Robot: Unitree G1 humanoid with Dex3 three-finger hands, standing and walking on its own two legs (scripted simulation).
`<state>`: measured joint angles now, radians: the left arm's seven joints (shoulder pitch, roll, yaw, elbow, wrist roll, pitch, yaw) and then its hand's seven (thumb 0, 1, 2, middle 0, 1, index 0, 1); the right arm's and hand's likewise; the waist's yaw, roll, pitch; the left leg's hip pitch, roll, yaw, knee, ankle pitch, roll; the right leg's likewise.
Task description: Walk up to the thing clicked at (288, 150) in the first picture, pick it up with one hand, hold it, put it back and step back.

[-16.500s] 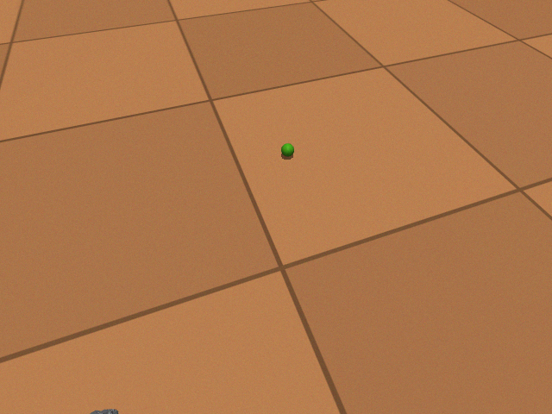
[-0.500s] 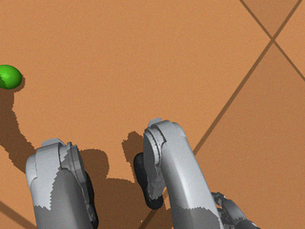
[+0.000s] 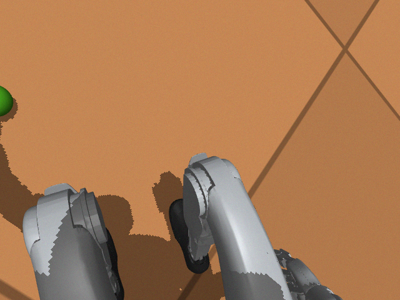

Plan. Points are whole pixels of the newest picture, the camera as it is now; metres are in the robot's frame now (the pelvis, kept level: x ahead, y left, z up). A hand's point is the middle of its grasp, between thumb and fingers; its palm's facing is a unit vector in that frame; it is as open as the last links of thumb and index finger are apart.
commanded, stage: rise first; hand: left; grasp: from above
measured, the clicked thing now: out of the picture +0.50 +0.32 -0.29
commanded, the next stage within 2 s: approach in 0.32 s
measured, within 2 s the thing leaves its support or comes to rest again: neither
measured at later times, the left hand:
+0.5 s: hand out of the picture +0.46 +0.36 -0.18, palm faces -0.44 -0.10 -0.89, open 14.1 cm
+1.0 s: hand out of the picture +0.51 +0.28 -0.17, palm faces -0.42 -0.07 -0.91, open 14.0 cm
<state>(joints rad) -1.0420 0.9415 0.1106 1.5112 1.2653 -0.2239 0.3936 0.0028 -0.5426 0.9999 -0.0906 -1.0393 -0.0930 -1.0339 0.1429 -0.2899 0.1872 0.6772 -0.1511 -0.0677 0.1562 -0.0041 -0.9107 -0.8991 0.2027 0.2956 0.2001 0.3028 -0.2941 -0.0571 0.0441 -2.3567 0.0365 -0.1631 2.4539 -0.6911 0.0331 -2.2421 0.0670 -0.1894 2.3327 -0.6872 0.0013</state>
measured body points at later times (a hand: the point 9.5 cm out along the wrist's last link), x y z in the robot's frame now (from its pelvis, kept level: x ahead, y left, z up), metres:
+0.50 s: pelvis +0.00 +0.00 +0.00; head +0.26 +0.10 +0.36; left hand +0.48 +0.36 -0.13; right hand +0.06 -0.26 -0.08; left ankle +0.07 +0.12 -0.29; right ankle +0.10 -0.10 -0.29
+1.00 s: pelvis +0.00 -0.01 +0.01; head +0.26 +0.07 +0.36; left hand +0.53 +0.28 -0.11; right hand +0.02 -0.26 -0.08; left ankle +0.07 +0.12 -0.29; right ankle +0.10 -0.10 -0.29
